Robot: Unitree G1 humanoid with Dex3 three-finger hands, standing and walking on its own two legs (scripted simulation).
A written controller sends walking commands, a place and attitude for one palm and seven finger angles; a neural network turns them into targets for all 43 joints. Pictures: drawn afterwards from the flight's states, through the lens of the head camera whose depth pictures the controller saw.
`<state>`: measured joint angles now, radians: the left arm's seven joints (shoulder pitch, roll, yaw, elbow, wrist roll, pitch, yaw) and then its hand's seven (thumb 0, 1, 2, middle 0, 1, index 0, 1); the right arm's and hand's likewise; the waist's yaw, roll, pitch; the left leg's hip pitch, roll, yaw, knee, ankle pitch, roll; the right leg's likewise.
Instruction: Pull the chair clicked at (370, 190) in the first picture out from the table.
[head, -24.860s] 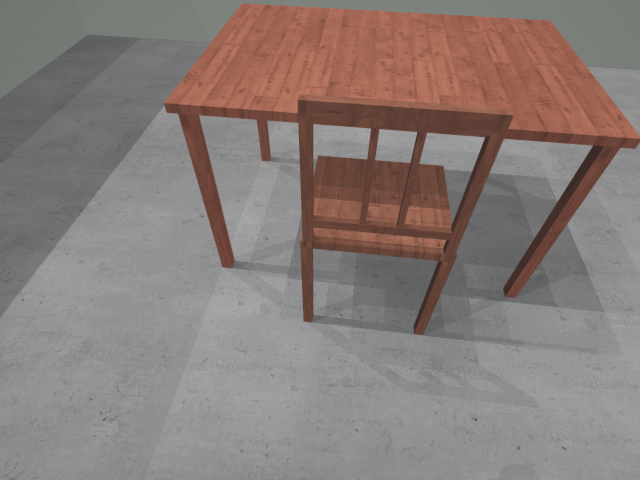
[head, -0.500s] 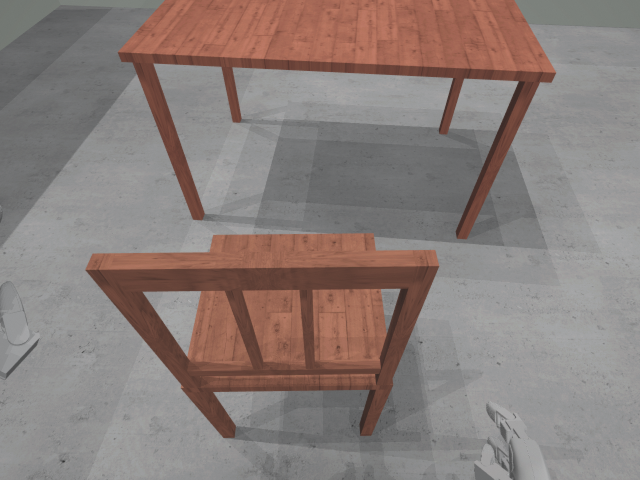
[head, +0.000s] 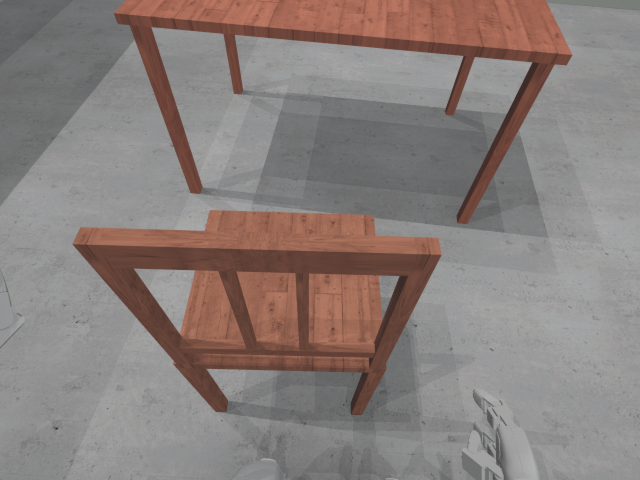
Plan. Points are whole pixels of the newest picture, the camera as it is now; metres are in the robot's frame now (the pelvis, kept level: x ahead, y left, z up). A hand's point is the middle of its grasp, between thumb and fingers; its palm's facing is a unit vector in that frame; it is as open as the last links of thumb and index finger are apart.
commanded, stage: step back with the hand held close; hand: left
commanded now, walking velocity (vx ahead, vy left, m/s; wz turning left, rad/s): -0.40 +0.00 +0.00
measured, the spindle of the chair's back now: (240, 311) +0.35 +0.16 -0.09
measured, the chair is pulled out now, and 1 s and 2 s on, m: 0.60 0.60 0.60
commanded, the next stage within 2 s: stop stepping back and stand still in 0.42 s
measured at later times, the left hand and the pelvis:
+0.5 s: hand out of the picture +0.11 +0.25 +0.19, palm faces +0.41 -0.71 -0.57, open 7.4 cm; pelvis -0.09 -0.01 +0.00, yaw +1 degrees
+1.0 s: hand out of the picture +0.04 +0.28 +0.16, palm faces +0.47 -0.78 -0.42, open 7.4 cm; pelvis -0.15 +0.01 +0.01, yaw +2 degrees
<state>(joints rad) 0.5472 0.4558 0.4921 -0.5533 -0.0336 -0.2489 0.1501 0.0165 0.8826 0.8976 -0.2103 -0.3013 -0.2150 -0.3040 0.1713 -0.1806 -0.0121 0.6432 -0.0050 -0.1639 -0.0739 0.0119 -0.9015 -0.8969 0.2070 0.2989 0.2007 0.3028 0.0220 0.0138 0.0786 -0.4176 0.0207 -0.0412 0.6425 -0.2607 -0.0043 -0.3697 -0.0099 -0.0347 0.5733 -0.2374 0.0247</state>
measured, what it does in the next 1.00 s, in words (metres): walks backwards: left foot, then right foot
